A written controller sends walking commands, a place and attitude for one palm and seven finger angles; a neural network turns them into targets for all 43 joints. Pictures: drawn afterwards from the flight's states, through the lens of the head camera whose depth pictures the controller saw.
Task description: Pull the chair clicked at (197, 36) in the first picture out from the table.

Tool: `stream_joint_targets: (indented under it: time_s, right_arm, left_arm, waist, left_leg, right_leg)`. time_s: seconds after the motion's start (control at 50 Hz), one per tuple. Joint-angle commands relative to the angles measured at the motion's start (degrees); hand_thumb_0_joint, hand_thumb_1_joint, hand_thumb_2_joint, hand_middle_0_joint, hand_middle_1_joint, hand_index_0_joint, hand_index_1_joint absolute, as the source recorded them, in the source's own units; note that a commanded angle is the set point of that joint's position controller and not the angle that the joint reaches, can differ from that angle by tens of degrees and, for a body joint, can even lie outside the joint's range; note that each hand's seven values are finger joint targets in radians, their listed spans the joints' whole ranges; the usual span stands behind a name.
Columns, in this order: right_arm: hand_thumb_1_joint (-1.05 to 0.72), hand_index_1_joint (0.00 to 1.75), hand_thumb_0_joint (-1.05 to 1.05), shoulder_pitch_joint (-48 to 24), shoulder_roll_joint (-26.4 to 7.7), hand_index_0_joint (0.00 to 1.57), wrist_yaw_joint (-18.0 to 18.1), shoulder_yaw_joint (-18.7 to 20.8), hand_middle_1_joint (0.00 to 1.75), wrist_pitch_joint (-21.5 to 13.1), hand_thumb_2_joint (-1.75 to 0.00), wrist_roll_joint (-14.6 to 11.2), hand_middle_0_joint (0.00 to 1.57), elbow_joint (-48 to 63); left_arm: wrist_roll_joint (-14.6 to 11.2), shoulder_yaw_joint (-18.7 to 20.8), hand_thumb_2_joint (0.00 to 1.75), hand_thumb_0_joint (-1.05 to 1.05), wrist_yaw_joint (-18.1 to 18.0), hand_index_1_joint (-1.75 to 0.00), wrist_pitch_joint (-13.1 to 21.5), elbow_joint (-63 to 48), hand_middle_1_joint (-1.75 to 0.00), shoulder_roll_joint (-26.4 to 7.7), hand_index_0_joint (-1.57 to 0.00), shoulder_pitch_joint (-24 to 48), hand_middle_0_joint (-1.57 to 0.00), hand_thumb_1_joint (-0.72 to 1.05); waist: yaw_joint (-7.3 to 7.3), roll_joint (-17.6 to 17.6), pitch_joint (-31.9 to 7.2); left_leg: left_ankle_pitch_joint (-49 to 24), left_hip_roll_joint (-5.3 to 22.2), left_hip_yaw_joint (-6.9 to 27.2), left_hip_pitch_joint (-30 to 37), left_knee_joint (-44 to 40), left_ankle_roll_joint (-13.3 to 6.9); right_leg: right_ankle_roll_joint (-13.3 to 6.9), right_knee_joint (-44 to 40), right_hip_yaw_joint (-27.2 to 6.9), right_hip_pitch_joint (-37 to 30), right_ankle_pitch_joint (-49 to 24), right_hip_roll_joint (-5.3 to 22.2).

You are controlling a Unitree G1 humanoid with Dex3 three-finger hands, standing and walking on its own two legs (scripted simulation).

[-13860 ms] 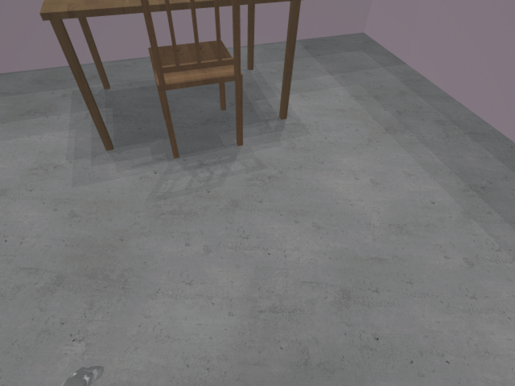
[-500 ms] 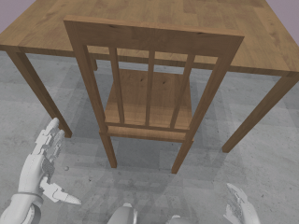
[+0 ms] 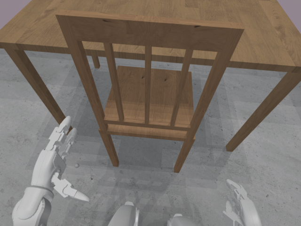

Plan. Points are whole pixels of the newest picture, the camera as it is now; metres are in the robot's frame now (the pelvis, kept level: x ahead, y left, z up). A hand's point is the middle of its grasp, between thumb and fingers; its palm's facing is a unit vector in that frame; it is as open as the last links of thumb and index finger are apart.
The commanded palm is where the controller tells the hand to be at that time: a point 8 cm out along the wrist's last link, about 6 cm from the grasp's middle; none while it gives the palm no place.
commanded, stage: aim the fingers beside a spindle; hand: left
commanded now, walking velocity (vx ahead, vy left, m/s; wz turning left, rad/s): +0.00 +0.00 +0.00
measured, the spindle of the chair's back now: (147, 92) +0.50 +0.04 +0.03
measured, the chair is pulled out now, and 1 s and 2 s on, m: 0.00 0.00 0.00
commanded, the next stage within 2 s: none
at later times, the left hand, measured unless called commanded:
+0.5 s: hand (92, 149) +0.30 +0.17 +0.02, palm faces -0.07 -1.00 -0.03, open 16.9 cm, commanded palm +0.29 +0.22 +0.02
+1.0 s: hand (107, 140) +0.34 +0.14 +0.00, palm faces -0.06 -1.00 -0.04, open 16.9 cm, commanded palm +0.33 +0.19 +0.00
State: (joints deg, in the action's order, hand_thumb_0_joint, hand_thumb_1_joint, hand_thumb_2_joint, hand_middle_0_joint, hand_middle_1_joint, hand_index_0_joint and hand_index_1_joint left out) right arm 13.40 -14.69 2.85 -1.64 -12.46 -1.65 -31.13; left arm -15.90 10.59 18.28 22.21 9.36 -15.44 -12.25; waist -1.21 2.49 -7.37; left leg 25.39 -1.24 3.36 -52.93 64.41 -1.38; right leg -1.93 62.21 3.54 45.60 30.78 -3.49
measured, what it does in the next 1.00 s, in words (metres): stands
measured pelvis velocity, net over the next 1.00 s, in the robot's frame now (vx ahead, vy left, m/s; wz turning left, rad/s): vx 0.00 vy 0.00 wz -0.02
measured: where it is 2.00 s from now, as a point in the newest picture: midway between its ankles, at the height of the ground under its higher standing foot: outside the picture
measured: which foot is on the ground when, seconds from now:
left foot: down 0.00-1.00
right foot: down 0.00-1.00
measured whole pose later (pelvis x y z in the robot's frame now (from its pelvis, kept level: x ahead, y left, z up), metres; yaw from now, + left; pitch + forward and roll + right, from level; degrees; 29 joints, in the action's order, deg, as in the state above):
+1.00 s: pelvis +0.00 +0.00 -0.03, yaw -1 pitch +19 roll -3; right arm 13.0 -14.2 -0.3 -1.2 -4.1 -0.2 -31.4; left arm -8.6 4.8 6.3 24.2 21.9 -11.4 7.1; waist -2.1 2.3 -8.6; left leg 27.8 -1.2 1.8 -63.0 71.4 -1.8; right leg -1.6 70.4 2.5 56.3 33.6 -3.3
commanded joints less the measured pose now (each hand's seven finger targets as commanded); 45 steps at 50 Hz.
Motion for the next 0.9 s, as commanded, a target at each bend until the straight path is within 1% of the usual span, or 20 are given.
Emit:
stream_joint_targets:
  time_s: [0.0, 0.02, 0.06, 0.12, 0.16, 0.26, 0.3, 0.32, 0.36, 0.42, 0.5, 0.56, 0.58, 0.68, 0.72, 0.76, 0.78, 0.84, 0.86, 0.88]
  right_arm:
    - [-0.9, 0.3, 0.0, -1.69, -7.23, 0.2, 0.51, 3.68, 0.3, -2.7, -0.9, -0.33, 0.2, 7.79]
    - [-0.9, 0.3, 0.0, -1.68, -7.29, 0.2, 0.48, 3.69, 0.3, -2.63, -0.9, -0.31, 0.2, 7.43]
    - [-0.9, 0.3, 0.0, -1.63, -7.1, 0.2, 0.22, 3.7, 0.3, -2.41, -0.9, -0.26, 0.2, 7.41]
    - [-0.9, 0.3, 0.0, -1.53, -7.47, 0.2, 0.05, 3.76, 0.3, -2.08, -0.9, -0.39, 0.2, 7.43]
    - [-0.9, 0.3, 0.0, -1.29, -7.75, 0.2, -0.01, 3.68, 0.3, -1.95, -0.9, -0.37, 0.2, 7.3]
    - [-0.9, 0.3, 0.0, -0.7, -7.88, 0.2, -0.1, 4.04, 0.3, -2.03, -0.9, -0.15, 0.2, 7.45]
    - [-0.9, 0.3, 0.0, -0.65, -7.84, 0.2, -0.28, 4.08, 0.3, -1.77, -0.9, 0.11, 0.2, 7.3]
    - [-0.9, 0.3, 0.0, -0.39, -7.95, 0.2, -0.38, 4.1, 0.3, -1.51, -0.9, 0.16, 0.2, 7.09]
    - [-0.9, 0.3, 0.0, -0.76, -7.77, 0.2, -0.61, 4.07, 0.3, -0.86, -0.9, 0.24, 0.2, 7.22]
    - [-0.9, 0.3, 0.0, -0.8, -7.78, 0.2, -0.94, 3.99, 0.3, 0.26, -0.9, 0.46, 0.2, 7.02]
    - [-0.9, 0.3, 0.0, -0.93, -7.61, 0.2, -1.34, 4.05, 0.3, 1.07, -0.9, 0.42, 0.2, 7.53]
    - [-0.9, 0.3, 0.0, -0.48, -7.87, 0.2, -1.37, 4.17, 0.3, 1.58, -0.9, 0.46, 0.2, 7.56]
    - [-0.9, 0.3, 0.0, -0.51, -7.69, 0.2, -1.46, 4.08, 0.3, 1.74, -0.9, 0.49, 0.2, 7.49]
    - [-0.9, 0.3, 0.0, -0.38, -7.75, 0.2, -1.78, 4.09, 0.3, 3.02, -0.9, 0.68, 0.2, 7.02]
    - [-0.9, 0.3, 0.0, -0.3, -7.76, 0.2, -1.83, 4.07, 0.3, 3.64, -0.9, 0.76, 0.2, 6.77]
    - [-0.9, 0.3, 0.0, -0.48, -7.64, 0.2, -2.13, 4.16, 0.3, 4.25, -0.9, 0.85, 0.2, 7.04]
    - [-0.9, 0.3, 0.0, -0.54, -7.45, 0.2, -2.27, 3.98, 0.3, 4.54, -0.9, 0.87, 0.2, 7.1]
    - [-0.9, 0.3, 0.0, -0.24, -7.39, 0.2, -2.57, 4.16, 0.3, 5.09, -0.9, 1.06, 0.2, 7.17]
    - [-0.9, 0.3, 0.0, -0.09, -7.37, 0.2, -2.6, 4.2, 0.3, 5.34, -0.9, 1.12, 0.2, 7.05]
    - [-0.9, 0.3, 0.0, -0.23, -7.23, 0.2, -2.64, 4.06, 0.3, 5.58, -0.9, 1.14, 0.2, 7.1]
  left_arm:
    - [-0.92, 6.37, 0.3, 0.0, -1.34, -0.08, 4.49, -11.29, -0.08, -9.79, -0.06, 7.48, -0.06, -0.5]
    - [-0.69, 7.35, 0.3, 0.0, -1.66, -0.08, 4.6, -10.91, -0.08, -10.76, -0.06, 8.41, -0.06, -0.5]
    - [-0.52, 6.62, 0.3, 0.0, -2.0, -0.08, 4.73, -10.11, -0.08, -9.78, -0.06, 8.6, -0.06, -0.5]
    - [-0.12, 4.93, 0.3, 0.0, -1.8, -0.08, 4.31, -8.08, -0.08, -8.7, -0.06, 9.41, -0.06, -0.5]
    - [-0.05, 3.67, 0.3, 0.0, -1.55, -0.08, 4.04, -7.35, -0.08, -8.07, -0.06, 11.96, -0.06, -0.5]
    - [0.48, 0.82, 0.3, 0.0, -2.44, -0.08, 4.65, -9.16, -0.08, -5.89, -0.06, 14.7, -0.06, -0.5]
    - [0.74, 1.35, 0.3, 0.0, -3.6, -0.08, 5.04, -9.4, -0.08, -6.27, -0.06, 14.9, -0.06, -0.5]
    - [1.26, 2.89, 0.3, 0.0, -4.34, -0.08, 5.1, -8.51, -0.08, -7.81, -0.06, 14.24, -0.06, -0.5]
    - [2.01, 1.81, 0.3, 0.0, -5.4, -0.08, 5.19, -7.4, -0.08, -6.43, -0.06, 16.14, -0.06, -0.5]
    - [2.8, 3.45, 0.3, 0.0, -6.85, -0.08, 5.07, -5.11, -0.08, -7.59, -0.06, 17.45, -0.06, -0.5]
    - [3.59, -1.0, 0.3, 0.0, -7.13, -0.08, 5.11, -6.0, -0.08, -3.92, -0.06, 20.81, -0.06, -0.5]
    - [3.92, -1.7, 0.3, 0.0, -7.58, -0.08, 5.04, -6.42, -0.08, -3.92, -0.06, 22.3, -0.06, -0.5]
    - [4.14, -3.44, 0.3, 0.0, -7.7, -0.08, 4.99, -6.31, -0.08, -2.51, -0.06, 23.14, -0.06, -0.5]
    - [5.59, -3.94, 0.3, 0.0, -9.73, -0.08, 4.87, -3.22, -0.08, -1.89, -0.06, 25.66, -0.06, -0.5]
    - [6.24, -2.47, 0.3, 0.0, -10.77, -0.08, 4.96, -1.3, -0.08, -3.1, -0.06, 26.37, -0.06, -0.5]
    - [6.69, -2.2, 0.3, 0.0, -11.49, -0.08, 5.23, -1.17, -0.08, -3.12, -0.06, 26.91, -0.06, -0.5]
    - [6.98, -3.85, 0.3, 0.0, -11.71, -0.08, 5.39, -1.4, -0.08, -1.78, -0.06, 28.56, -0.06, -0.5]
    - [7.02, -3.17, 0.3, 0.0, -12.33, -0.08, 5.81, -2.07, -0.08, -2.35, -0.06, 29.61, -0.06, -0.5]
    - [6.95, -1.64, 0.3, 0.0, -12.51, -0.08, 6.03, -2.08, -0.08, -3.77, -0.06, 29.52, -0.06, -0.5]
    - [7.0, -2.52, 0.3, 0.0, -12.37, -0.08, 6.01, -1.11, -0.08, -2.86, -0.06, 29.23, -0.06, -0.5]
  waist:
    - [-0.45, 0.51, -14.13]
    - [-0.14, 1.67, -14.37]
    - [-0.18, 1.94, -14.24]
    - [-0.89, 0.58, -14.04]
    - [-1.33, 1.49, -13.47]
    - [-1.58, 1.16, -17.05]
    - [-1.23, 1.63, -17.73]
    - [-0.85, 0.47, -17.52]
    - [-1.19, 0.3, -16.7]
    - [-0.71, -0.07, -16.29]
    - [-1.44, 2.03, -18.24]
    - [-1.38, 2.33, -20.44]
    - [-2.01, 1.89, -20.39]
    - [-2.0, 0.6, -19.61]
    - [-1.68, -0.39, -18.71]
    - [-1.26, 0.46, -19.96]
    - [-1.65, 1.11, -20.07]
    - [-1.35, 1.35, -22.77]
    - [-1.0, 1.29, -23.26]
    - [-1.36, 0.55, -23.0]
  left_leg:
    - [-9.43, 0.98, -0.12, 13.73, -8.08, -0.7]
    - [-9.84, 0.96, -0.12, 13.42, -7.89, -0.65]
    - [-10.28, 1.04, -0.13, 13.56, -7.86, -0.49]
    - [-9.86, 1.11, -0.28, 12.66, -7.15, -0.75]
    - [-8.84, 1.14, -0.05, 12.2, -7.18, -0.62]
    - [-10.64, 1.41, 0.74, 14.85, -6.75, -0.63]
    - [-10.86, 1.37, 0.68, 14.84, -6.51, -0.5]
    - [-11.57, 1.53, 0.87, 14.56, -6.47, -0.39]
    - [-11.15, 1.54, 0.74, 13.76, -6.11, -0.31]
    - [-10.13, 1.44, 0.65, 11.98, -5.72, -0.27]
    - [-11.04, 1.72, 1.13, 14.58, -5.35, -0.01]
    - [-12.23, 1.91, 1.67, 15.64, -5.02, 0.12]
    - [-12.22, 1.93, 1.89, 16.05, -4.82, 0.07]
    - [-10.24, 1.86, 2.09, 14.05, -4.13, 0.07]
    - [-10.28, 1.81, 1.99, 12.68, -3.77, 0.01]
    - [-10.49, 1.73, 1.73, 12.95, -3.48, 0.17]
    - [-10.79, 1.72, 1.97, 13.48, -3.44, 0.24]
    - [-12.4, 1.69, 1.78, 14.06, -2.62, 0.24]
    - [-12.7, 1.55, 1.39, 13.64, -2.27, 0.17]
    - [-12.24, 1.52, 1.1, 12.85, -1.99, -0.04]
  right_leg:
    - [0.42, -10.47, -2.36, -1.77, -10.54, 1.69]
    - [0.21, -10.1, -2.39, -1.93, -10.83, 1.7]
    - [0.22, -9.62, -2.19, -1.52, -11.56, 1.78]
    - [0.39, -9.58, -2.46, -0.64, -11.44, 1.72]
    - [0.33, -9.4, -2.33, 0.41, -10.39, 1.8]
    - [0.3, -7.97, -1.61, 1.7, -11.49, 1.88]
    - [0.3, -7.56, -1.57, 1.97, -11.6, 1.9]
    - [0.11, -7.04, -1.32, 1.83, -12.08, 1.71]
    - [0.21, -6.36, -1.21, 3.23, -11.94, 1.85]
    - [0.03, -5.78, -1.4, 3.54, -11.14, 1.64]
    - [-0.06, -4.98, -1.03, 5.42, -11.28, 1.82]
    - [-0.13, -4.44, -0.93, 5.49, -11.85, 1.85]
    - [-0.02, -4.36, -0.83, 6.2, -11.76, 1.83]
    - [-0.05, -3.7, -0.73, 7.92, -10.07, 1.88]
    - [-0.21, -3.25, -0.8, 8.05, -10.29, 1.66]
    - [-0.24, -2.86, -0.91, 8.09, -10.5, 1.92]
    - [-0.32, -2.57, -0.82, 8.48, -10.65, 1.93]
    - [-0.35, -2.1, -1.1, 7.68, -12.13, 1.94]
    - [-0.36, -2.17, -1.5, 6.85, -12.86, 1.86]
    - [-0.24, -2.37, -1.71, 6.59, -12.96, 1.78]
